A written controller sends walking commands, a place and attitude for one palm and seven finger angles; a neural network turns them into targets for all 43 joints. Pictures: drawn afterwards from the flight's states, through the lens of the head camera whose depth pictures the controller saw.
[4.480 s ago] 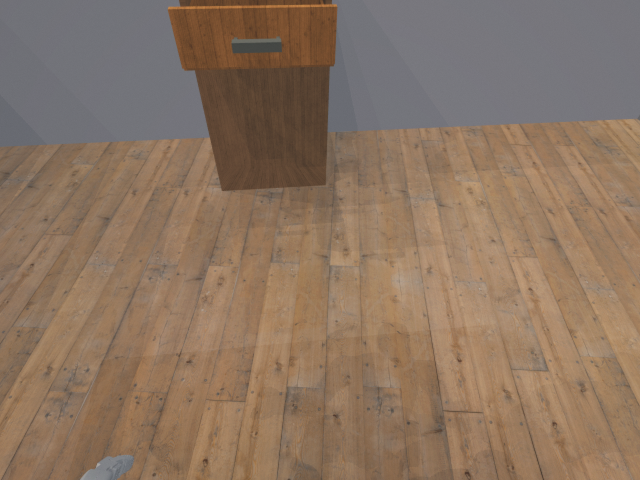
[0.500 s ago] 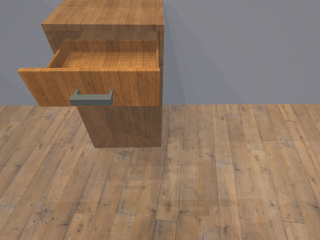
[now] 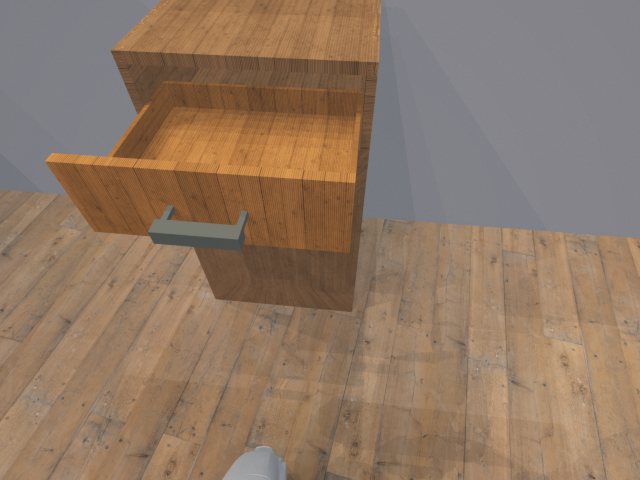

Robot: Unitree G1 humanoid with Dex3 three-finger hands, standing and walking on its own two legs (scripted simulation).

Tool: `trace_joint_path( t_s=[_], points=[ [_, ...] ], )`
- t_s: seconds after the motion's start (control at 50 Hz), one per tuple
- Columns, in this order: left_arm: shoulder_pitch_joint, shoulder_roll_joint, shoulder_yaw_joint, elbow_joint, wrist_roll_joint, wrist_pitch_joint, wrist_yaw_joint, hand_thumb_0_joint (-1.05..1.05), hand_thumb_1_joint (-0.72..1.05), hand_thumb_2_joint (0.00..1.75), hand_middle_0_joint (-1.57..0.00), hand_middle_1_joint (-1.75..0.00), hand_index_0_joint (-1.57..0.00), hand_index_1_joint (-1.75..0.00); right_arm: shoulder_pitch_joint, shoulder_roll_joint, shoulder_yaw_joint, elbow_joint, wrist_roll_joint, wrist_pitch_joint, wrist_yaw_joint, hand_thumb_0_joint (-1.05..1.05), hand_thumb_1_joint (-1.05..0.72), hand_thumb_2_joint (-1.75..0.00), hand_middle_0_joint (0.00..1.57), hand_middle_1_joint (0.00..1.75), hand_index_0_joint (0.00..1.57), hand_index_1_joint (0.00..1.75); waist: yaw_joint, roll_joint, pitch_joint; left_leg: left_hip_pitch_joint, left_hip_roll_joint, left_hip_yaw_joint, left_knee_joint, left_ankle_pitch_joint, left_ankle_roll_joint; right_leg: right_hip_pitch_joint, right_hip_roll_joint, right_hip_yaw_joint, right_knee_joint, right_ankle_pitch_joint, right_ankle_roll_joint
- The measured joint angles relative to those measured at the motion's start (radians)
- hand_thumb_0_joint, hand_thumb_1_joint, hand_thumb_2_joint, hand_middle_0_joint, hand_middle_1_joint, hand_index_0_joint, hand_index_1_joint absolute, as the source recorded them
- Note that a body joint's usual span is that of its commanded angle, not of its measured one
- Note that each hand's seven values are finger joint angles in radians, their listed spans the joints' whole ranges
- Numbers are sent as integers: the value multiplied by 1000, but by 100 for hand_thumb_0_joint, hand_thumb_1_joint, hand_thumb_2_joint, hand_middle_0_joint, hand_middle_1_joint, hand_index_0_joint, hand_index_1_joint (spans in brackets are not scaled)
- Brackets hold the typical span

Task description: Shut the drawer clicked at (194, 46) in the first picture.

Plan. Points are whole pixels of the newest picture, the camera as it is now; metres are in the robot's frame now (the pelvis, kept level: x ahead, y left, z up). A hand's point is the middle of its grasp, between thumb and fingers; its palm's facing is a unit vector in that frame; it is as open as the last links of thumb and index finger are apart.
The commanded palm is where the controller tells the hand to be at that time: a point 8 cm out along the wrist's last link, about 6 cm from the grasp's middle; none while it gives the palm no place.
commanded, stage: take the last steps up to it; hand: left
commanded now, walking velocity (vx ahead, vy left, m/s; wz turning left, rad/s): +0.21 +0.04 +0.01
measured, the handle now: (202, 224) +0.45 +0.24 +0.03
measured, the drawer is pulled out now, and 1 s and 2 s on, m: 0.29 0.29 0.29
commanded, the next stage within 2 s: come to a stop and stand still in 0.16 s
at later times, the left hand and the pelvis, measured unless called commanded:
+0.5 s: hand (208, 422) +0.22 +0.21 -0.17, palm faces -0.01 -0.97 -0.23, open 7.4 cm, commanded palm none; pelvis +0.12 +0.02 -0.01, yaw -3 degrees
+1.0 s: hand out of the picture +0.10 +0.24 -0.18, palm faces +0.05 -0.98 -0.19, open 7.4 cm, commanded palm none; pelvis +0.05 +0.05 +0.00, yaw -1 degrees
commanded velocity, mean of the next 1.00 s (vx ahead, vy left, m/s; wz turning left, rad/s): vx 0.01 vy -0.01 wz -0.01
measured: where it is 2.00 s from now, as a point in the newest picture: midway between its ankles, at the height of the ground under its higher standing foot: outside the picture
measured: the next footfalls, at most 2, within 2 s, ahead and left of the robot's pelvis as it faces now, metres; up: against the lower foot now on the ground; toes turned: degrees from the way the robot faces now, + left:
left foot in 0.10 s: +0.15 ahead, +0.14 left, +0.00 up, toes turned +7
right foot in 0.50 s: +0.20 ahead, -0.10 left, +0.00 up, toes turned -8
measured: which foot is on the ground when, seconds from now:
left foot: up 0.00-0.08, down 0.10-0.56, up 0.58-0.86, down 0.88-1.00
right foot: down 0.00-0.10, up 0.12-0.48, down 0.50-0.88, up 0.90-1.00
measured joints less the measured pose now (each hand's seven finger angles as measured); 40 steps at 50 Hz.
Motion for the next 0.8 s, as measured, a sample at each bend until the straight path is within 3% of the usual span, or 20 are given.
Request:
trace_joint_path(
  t_s=[0.08, 0.14, 0.18, 0.24, 0.34, 0.48, 0.54, 0.6, 0.7, 0.74, 0.8],
  points=[
    [15, 17, 9, 12, -1, 12, 4, 0, 90, 90, -20, -30, -20, -30, -46, 16, 16, -26, 0, -28, -2, 0, -91, -90, 19, 30, 19, 30, 16, -21, 17, 116, -38, 34, -182, -4, 30, -7, -31, 6, 109, -96, 37],
    [-11, 40, 13, 21, -13, 38, 5, 0, 90, 90, -20, -30, -20, -30, -66, 35, 26, -46, -1, -61, -19, 0, -91, -90, 20, 30, 19, 30, 8, -44, 36, 149, -56, 56, -155, -51, 63, -153, -52, 65, 499, -212, 14],
    [-44, 60, 20, 14, -14, 49, 9, 0, 91, 90, -20, -30, -20, -30, -61, 50, 36, -47, 1, -67, -28, 0, -91, -90, 20, 30, 20, 30, 7, -54, 38, 191, -59, 77, -165, -81, 67, -267, -43, 96, 740, -214, -1],
    [-106, 89, 34, -10, -10, 55, 6, 0, 91, 90, -20, -29, -20, -30, -40, 58, 20, -53, 15, -86, -53, -2, -94, -90, 20, 30, 20, 30, -12, -63, 27, 266, -71, 102, -246, -65, 64, -396, -50, 93, 861, -134, 2],
    [-218, 124, 43, -83, -7, 64, 10, 0, 91, 90, -20, -29, -19, -29, 10, 33, 27, -24, 5, -76, -59, -3, -95, -90, 20, 30, 20, 30, -32, -68, -1, 343, -91, 110, -345, -42, 68, -479, -61, 84, 710, -38, 20],
    [-312, 121, 22, -141, -7, 77, 16, 0, 91, 90, -20, -29, -19, -29, 68, 48, 38, 37, 1, -22, -59, -1, -92, -90, 20, 30, 20, 30, -57, -62, 1, 363, -90, 97, -296, -96, 39, -345, -47, 98, 325, 76, 24],
    [-319, 100, 13, -138, -4, 74, 16, 0, 91, 90, -20, -29, -19, -29, 68, 47, 30, 46, 9, -3, -55, -1, -92, -90, 20, 30, 20, 30, -68, -27, 15, 341, -60, 94, -235, -131, 13, -319, -19, 93, 281, 66, -9],
    [-328, 79, 3, -139, -6, 77, 13, 0, 91, 90, -20, -29, -19, -30, 66, 42, 19, 33, 15, 16, -54, 0, -91, -90, 20, 30, 20, 30, -91, 1, 37, 291, -56, 43, -140, -215, -3, -330, -12, 72, 282, 66, -34],
    [-353, 71, 19, -155, -3, 88, 26, -1, 92, 90, -20, -30, -20, -30, 54, 31, 5, 25, 17, 48, -57, 0, -91, -90, 20, 30, 20, 30, -70, -2, 64, 189, -83, -38, 153, -340, -16, -343, -18, 60, 239, 114, -42],
    [-355, 75, 24, -159, 0, 93, 26, -1, 92, 90, -21, -30, -20, -30, 47, 24, 1, 17, 17, 51, -55, 0, -91, -90, 20, 30, 20, 30, -61, -8, 66, 185, -86, -50, 167, -345, -23, -352, -22, 60, 221, 136, -38],
    [-348, 86, 31, -160, 4, 98, 25, -1, 91, 90, -21, -30, -20, -30, 42, 14, 1, 2, 17, 46, -51, 0, -91, -90, 20, 30, 19, 30, -51, -20, 59, 217, -83, -53, 76, -329, -25, -370, -30, 61, 205, 167, -29]
  ],
)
